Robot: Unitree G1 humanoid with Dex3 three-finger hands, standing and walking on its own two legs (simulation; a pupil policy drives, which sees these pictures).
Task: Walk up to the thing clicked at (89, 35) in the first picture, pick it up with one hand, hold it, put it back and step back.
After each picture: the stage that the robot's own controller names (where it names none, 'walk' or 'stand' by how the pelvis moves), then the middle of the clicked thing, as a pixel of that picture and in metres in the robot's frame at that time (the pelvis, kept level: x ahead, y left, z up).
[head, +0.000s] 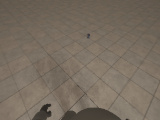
stand; (88, 35) +1.95 +0.11 -0.72
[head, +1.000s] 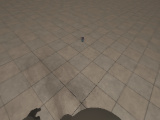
walk; (82, 39) +1.82 +0.17 -0.72
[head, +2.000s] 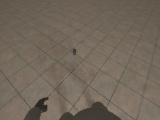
walk; (74, 51) +1.19 +0.27 -0.71
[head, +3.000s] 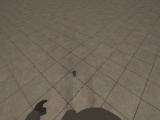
walk; (74, 73) +0.73 +0.27 -0.69
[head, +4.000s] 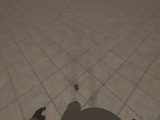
walk; (76, 87) +0.48 +0.21 -0.71
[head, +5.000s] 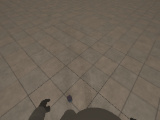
stand; (69, 98) +0.32 +0.22 -0.71
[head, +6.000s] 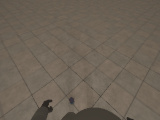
stand; (71, 100) +0.31 +0.19 -0.72
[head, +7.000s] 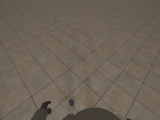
stand; (71, 102) +0.31 +0.19 -0.72
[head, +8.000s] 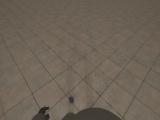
stand; (71, 100) +0.32 +0.20 -0.73
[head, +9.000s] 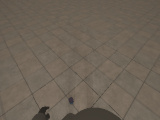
stand; (71, 100) +0.31 +0.21 -0.73
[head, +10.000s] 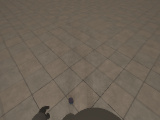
stand; (71, 101) +0.31 +0.21 -0.73
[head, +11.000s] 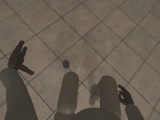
go down; (66, 64) +0.40 +0.20 -0.38
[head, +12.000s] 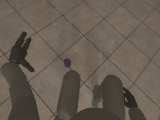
approach; (67, 63) +0.41 +0.19 -0.32
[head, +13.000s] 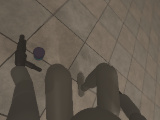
close in; (39, 54) +0.41 +0.23 -0.23
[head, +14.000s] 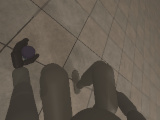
close; (28, 53) +0.40 +0.25 -0.23
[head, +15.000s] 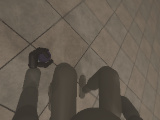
lift; (44, 57) +0.36 +0.25 -0.18
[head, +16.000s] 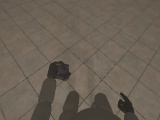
lift; (63, 72) +0.32 +0.18 -0.01
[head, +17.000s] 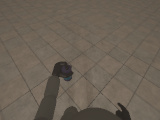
hold; (67, 73) +0.33 +0.17 +0.00
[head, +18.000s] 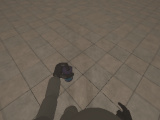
hold; (67, 74) +0.33 +0.16 -0.01
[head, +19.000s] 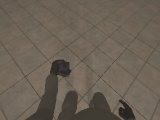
crouch; (65, 70) +0.35 +0.17 -0.07
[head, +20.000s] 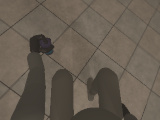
lower; (47, 47) +0.47 +0.24 -0.12
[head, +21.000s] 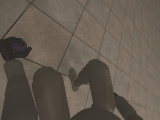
lower; (20, 49) +0.44 +0.25 -0.24
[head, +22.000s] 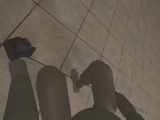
lower; (24, 48) +0.43 +0.25 -0.23
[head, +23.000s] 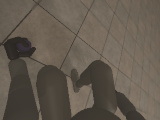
lower; (24, 48) +0.43 +0.25 -0.23
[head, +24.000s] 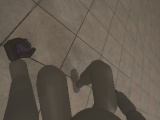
lower; (24, 49) +0.43 +0.25 -0.23
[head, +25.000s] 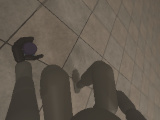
open; (29, 50) +0.41 +0.24 -0.24
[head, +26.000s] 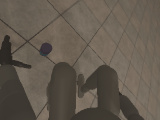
stand; (45, 50) +0.42 +0.23 -0.24
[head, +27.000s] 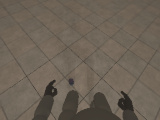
stand; (71, 81) +0.38 +0.17 -0.57
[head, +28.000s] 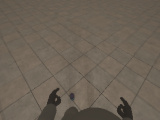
stand; (72, 96) +0.35 +0.18 -0.67
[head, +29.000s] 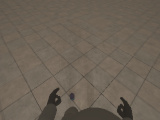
stand; (72, 96) +0.36 +0.18 -0.67
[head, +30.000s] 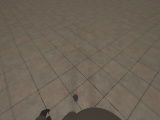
stand; (75, 98) +0.36 +0.17 -0.72
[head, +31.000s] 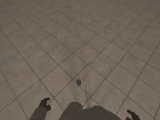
walk; (78, 82) +0.44 +0.12 -0.70
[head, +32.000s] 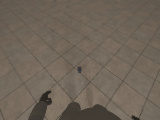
walk; (79, 69) +0.69 +0.16 -0.70
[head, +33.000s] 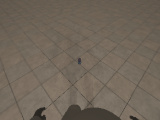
stand; (79, 61) +1.00 +0.24 -0.70
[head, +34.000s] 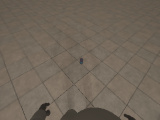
stand; (81, 61) +1.02 +0.17 -0.72
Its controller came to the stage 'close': yes
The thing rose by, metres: 0.71
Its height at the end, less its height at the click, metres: +0.00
